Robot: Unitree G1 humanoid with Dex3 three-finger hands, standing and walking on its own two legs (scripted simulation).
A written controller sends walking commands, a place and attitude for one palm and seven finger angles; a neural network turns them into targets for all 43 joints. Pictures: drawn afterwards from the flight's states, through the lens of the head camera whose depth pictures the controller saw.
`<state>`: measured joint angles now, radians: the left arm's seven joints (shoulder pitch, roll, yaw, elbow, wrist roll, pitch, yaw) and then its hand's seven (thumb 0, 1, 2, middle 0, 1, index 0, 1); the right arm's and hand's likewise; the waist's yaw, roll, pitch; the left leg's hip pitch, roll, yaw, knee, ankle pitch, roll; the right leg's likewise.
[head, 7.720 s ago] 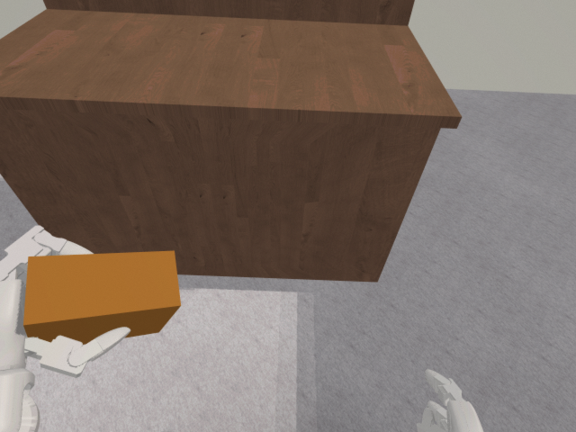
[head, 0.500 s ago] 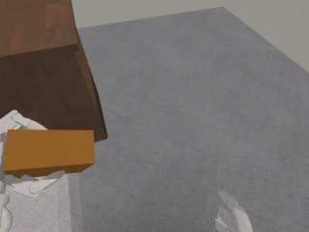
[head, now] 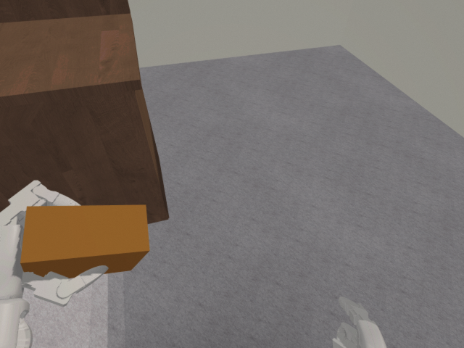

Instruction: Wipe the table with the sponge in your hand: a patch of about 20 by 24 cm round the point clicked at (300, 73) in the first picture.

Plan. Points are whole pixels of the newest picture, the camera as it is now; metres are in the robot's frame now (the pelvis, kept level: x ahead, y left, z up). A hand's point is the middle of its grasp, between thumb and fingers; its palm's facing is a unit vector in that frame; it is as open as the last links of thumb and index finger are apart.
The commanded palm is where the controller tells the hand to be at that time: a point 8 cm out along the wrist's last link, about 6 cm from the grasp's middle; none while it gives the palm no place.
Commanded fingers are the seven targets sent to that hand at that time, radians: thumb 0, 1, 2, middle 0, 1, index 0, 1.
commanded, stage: look again from close up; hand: left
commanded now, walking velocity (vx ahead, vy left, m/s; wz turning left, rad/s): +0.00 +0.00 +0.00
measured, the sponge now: (105, 242) +0.22 +0.19 +0.14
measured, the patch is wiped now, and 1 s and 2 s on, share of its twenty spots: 0.00 0.00 0.00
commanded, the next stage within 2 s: shuffle to correct the standing spot in 0.38 s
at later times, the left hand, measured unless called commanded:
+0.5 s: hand (17, 207) +0.24 +0.29 +0.19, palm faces +0.42 -0.77 -0.48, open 10.3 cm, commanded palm +0.16 +0.30 +0.18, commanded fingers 0.00 0.10 1.30 -1.20 -1.60 -1.20 -1.60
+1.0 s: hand (35, 162) +0.32 +0.31 +0.19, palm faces +0.36 -0.88 -0.32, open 10.3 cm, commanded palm +0.25 +0.35 +0.18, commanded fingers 0.00 0.10 1.30 -1.20 -1.60 -1.20 -1.60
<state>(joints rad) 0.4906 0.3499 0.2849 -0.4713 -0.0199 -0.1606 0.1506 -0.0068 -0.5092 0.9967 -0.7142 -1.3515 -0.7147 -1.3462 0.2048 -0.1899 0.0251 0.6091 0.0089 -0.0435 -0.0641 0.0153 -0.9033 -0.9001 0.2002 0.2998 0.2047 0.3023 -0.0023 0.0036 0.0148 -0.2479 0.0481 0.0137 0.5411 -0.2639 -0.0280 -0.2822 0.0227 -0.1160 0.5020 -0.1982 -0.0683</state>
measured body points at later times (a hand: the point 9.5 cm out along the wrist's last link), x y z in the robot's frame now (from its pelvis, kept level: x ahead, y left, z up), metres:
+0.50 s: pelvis -0.01 +0.02 +0.00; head +0.02 +0.04 +0.45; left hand +0.21 +0.33 +0.21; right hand +0.15 -0.21 -0.09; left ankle +0.02 +0.14 -0.73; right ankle +0.05 -0.08 -0.73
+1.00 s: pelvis +0.07 +0.08 -0.01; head +0.10 +0.11 +0.44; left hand +0.29 +0.36 +0.20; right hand +0.25 -0.14 -0.08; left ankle +0.04 +0.16 -0.70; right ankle +0.05 -0.06 -0.73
